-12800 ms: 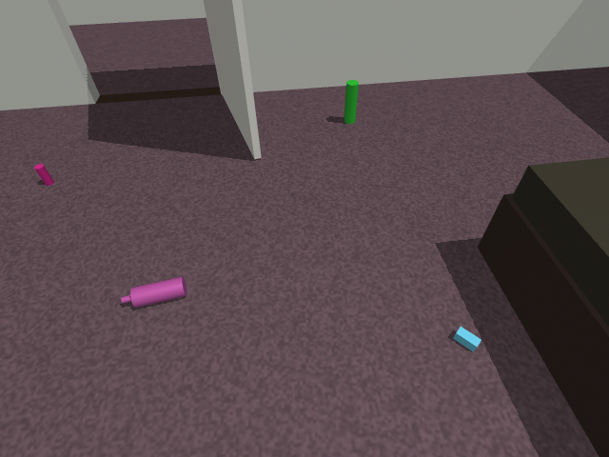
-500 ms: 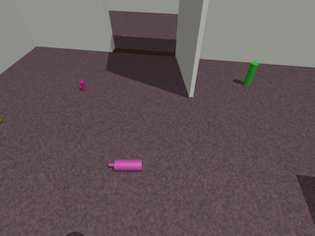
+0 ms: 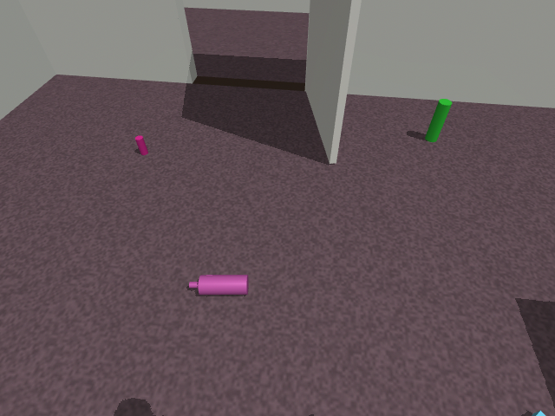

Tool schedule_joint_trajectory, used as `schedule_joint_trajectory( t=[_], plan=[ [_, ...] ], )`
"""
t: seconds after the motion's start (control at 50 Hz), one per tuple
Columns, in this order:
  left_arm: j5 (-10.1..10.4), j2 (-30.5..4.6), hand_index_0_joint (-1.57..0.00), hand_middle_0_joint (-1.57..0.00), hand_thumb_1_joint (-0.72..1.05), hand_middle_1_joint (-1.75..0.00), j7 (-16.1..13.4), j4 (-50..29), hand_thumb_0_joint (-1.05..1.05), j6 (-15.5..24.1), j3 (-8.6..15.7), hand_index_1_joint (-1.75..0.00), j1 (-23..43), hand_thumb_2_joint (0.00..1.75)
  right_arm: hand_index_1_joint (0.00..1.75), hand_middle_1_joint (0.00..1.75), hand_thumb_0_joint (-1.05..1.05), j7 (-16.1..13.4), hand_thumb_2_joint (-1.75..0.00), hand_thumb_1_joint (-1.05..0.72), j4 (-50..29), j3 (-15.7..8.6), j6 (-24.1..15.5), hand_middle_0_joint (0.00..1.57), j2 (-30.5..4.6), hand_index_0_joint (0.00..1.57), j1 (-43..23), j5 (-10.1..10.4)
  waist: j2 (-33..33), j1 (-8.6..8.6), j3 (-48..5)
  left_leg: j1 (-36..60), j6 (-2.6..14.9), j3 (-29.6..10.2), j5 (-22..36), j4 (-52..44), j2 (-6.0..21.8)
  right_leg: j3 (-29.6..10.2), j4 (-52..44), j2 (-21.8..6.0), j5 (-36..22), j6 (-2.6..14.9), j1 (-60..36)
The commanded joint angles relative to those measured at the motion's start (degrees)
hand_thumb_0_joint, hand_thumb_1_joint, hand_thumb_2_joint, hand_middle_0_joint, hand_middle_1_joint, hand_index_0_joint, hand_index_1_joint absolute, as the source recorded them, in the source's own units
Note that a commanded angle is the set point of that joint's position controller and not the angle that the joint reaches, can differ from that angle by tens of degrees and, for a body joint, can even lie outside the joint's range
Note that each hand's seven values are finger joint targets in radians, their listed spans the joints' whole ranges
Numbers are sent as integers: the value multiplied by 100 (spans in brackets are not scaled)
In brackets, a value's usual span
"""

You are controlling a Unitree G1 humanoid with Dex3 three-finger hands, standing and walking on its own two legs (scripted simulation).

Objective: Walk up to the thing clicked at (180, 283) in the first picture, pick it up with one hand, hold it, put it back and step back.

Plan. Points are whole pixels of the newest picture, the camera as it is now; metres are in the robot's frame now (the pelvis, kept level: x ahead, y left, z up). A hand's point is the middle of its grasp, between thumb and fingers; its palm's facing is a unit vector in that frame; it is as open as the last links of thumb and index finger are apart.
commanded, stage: stand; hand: left
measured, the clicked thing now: (218, 284) +0.75 +0.27 -0.74
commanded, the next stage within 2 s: walk up in 0.66 s
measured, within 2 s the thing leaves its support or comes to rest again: neither
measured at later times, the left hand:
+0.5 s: hand out of the picture +0.08 +0.25 -0.16, palm faces -0.05 -0.94 -0.34, open 7.4 cm
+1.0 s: hand out of the picture +0.07 +0.32 -0.18, palm faces -0.01 -0.93 -0.37, open 7.4 cm
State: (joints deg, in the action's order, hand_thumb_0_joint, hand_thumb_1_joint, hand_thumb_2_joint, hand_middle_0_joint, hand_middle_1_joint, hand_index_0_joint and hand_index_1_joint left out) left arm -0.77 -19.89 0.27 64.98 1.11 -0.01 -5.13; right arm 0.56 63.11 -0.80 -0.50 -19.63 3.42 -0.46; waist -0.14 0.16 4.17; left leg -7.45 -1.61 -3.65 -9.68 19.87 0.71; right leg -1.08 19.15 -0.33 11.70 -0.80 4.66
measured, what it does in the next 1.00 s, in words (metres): lifts its left foot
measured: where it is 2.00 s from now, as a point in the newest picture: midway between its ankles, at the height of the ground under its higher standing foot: outside the picture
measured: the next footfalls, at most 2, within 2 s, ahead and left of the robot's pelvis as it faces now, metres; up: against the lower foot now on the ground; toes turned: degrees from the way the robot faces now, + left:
right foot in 1.34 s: +0.29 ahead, -0.10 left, +0.00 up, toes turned -1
left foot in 1.66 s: +0.35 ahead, +0.15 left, +0.00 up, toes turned +2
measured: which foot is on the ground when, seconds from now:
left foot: down 0.00-1.00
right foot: down 0.00-0.94, up 0.96-1.00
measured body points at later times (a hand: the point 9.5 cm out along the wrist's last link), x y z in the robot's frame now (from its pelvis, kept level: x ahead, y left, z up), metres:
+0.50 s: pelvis +0.00 +0.00 +0.00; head +0.01 +0.00 +0.45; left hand +0.08 +0.30 -0.13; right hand +0.06 -0.31 -0.13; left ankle +0.02 +0.14 -0.75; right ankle -0.01 -0.13 -0.75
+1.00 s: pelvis +0.06 +0.04 -0.02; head +0.07 +0.06 +0.43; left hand +0.07 +0.37 -0.15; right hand +0.13 -0.29 -0.12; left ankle +0.10 +0.15 -0.75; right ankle -0.01 -0.11 -0.71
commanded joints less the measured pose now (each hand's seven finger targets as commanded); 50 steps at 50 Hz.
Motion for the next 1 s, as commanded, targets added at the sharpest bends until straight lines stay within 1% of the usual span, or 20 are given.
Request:
schedule_joint_trajectory(
  t=[0.0,0.08,0.14,0.32,0.48,0.62,0.64,0.66,0.68,0.7,0.72,0.74,0.76,0.8,0.82,0.88,0.9,0.92,0.94,0.98],
  plan=[
    [17,-1310,-20,-20,90,-30,-69,-282,0,134,238,-30,234,90,30,30,0,-49,-90,-90,-261,-207,-105,20,-1230,20,-219,16,98,-28,-553,215,229,-343,586,-319,562,-460,-403,-666,-559,164,121],
    [44,-1270,-20,-20,90,-30,-65,-278,0,117,233,-30,223,90,30,30,0,-66,-90,-90,-201,-197,-129,20,-1263,20,-191,10,140,8,-552,130,210,-366,811,-377,596,-424,-311,-640,-650,166,47],
    [31,-1304,-20,-20,90,-30,-62,-248,0,110,224,-30,189,90,30,30,0,-54,-90,-90,-160,-186,-105,20,-1221,20,-114,1,-58,-4,-392,-32,198,-366,334,-410,541,-471,-462,-645,-203,166,138],
    [30,-1317,-20,-20,90,-30,-61,-290,0,100,207,-30,120,90,30,30,0,-53,-90,-90,-81,-174,-96,20,-1266,20,39,6,14,-33,-377,-24,192,-355,282,-388,534,-506,-478,-645,-155,176,254],
    [56,-1319,-20,-20,90,-30,-65,-327,0,95,205,-30,92,90,30,30,0,-76,-90,-90,-70,-156,-124,20,-1297,20,112,11,73,-27,-658,165,208,-329,1079,-294,616,-452,-259,-657,-971,199,17],
    [46,-1341,-20,-20,90,-30,-71,-347,0,85,203,-30,100,90,30,30,0,-78,-90,-90,-99,-128,-100,20,-1267,20,110,15,14,-44,-479,100,190,-304,785,-347,594,-462,-328,-641,-719,187,166],
    [-10,-1675,-20,-20,90,-30,45,-580,0,122,525,-30,-291,90,30,30,0,45,-90,-90,-389,-392,-152,20,-1608,20,461,-66,44,-5,-1022,94,572,-204,-1870,90,272,-397,-28,-310,1755,432,-153],
    [-76,-1693,-20,-20,90,-30,78,-528,0,123,575,-30,-488,90,30,30,0,90,-90,-90,-422,-452,-148,20,-1647,20,448,-133,102,83,-641,-637,636,-355,-2883,192,316,-695,14,-454,2732,575,-31],
    [-86,-1731,-20,-20,90,-30,98,-566,0,123,643,-30,-652,90,30,30,0,122,-90,-90,-597,-460,-130,20,-1586,20,190,-154,33,236,-90,-1427,585,-327,-2976,399,214,-1095,-112,-635,3221,705,73],
    [-94,-1771,-20,-20,90,-30,100,-630,0,145,688,-30,-797,90,30,30,0,142,-90,-90,-788,-438,-132,20,-1383,20,-85,-164,-329,383,335,-2291,459,-18,-2357,986,46,-1577,-506,-980,3302,922,-269],
    [-110,-1894,-20,-20,90,-30,77,-648,0,201,763,-30,-1072,90,30,30,0,153,-90,-90,-919,-448,-142,20,-1278,20,-291,-183,-879,565,546,-2967,317,306,-1674,2053,-12,-2334,-1132,-1626,2955,1242,-703],
    [-135,-1985,-20,-20,90,-30,61,-757,0,268,809,-30,-1117,90,30,30,0,132,-90,-90,-984,-466,-177,20,-1298,20,-246,-204,-759,564,640,-3280,288,51,-1523,2414,243,-2574,-1167,-2023,1915,1512,-874],
    [-109,-1919,-20,-20,90,-30,66,-840,0,285,802,-30,-1082,90,30,30,0,143,-90,-90,-985,-510,-211,20,-1392,20,-97,-186,-502,448,466,-3058,296,-70,-1486,2519,337,-2428,-1080,-1949,1410,1554,-838],
    [-127,-1946,-20,-20,90,-30,95,-1108,0,285,803,-30,-613,90,30,30,0,232,-90,-90,-1043,-557,-231,20,-1372,20,279,-160,-720,155,254,-2222,258,53,-1579,2187,479,-1718,-1076,-1656,1897,1371,-168],
    [-150,-1929,-20,-20,90,-30,123,-1261,0,281,795,-30,-361,90,30,30,0,268,-90,-90,-1025,-583,-258,20,-1359,20,472,-148,-968,25,260,-1722,306,107,-1511,1808,521,-1394,-941,-1519,1544,1294,137],
    [-82,-1657,-20,-20,90,-30,192,-1500,0,196,680,-30,-180,90,30,30,0,242,-90,-90,-825,-746,-318,20,-1292,20,1400,-205,-589,-512,-1,489,240,668,-232,573,50,-338,531,-863,536,898,1579],
    [-100,-1349,-20,-20,90,-30,195,-1561,0,178,589,-30,-356,90,30,30,0,169,-90,-90,-657,-886,-341,20,-1569,20,2071,-239,339,-790,-365,1483,276,481,-488,524,-2,-97,1890,-461,565,712,2128],
    [-18,-894,-20,-20,90,-30,191,-1662,0,180,480,-30,-659,90,30,30,0,120,-90,-90,-710,-997,-395,20,-2143,20,2496,-324,1975,-858,-405,1682,729,-2039,-2401,-713,1419,82,3676,509,1964,442,3260],
    [-17,-1386,-20,-20,90,-30,114,-1545,0,151,598,-30,-730,90,30,30,0,135,-90,-90,-979,-1008,-420,20,-2385,20,2047,-225,1231,-640,-326,817,1298,-3407,-3444,-1183,2148,-716,4293,359,2180,483,3102],
    [57,-1666,-20,-20,90,-30,102,-1419,0,156,577,-30,-1082,90,30,30,0,117,-90,-90,-1323,-852,-414,20,-2052,20,1277,-81,581,-168,123,388,1472,-2448,-2782,-966,2043,-860,4543,-104,1488,467,3172]
  ],
)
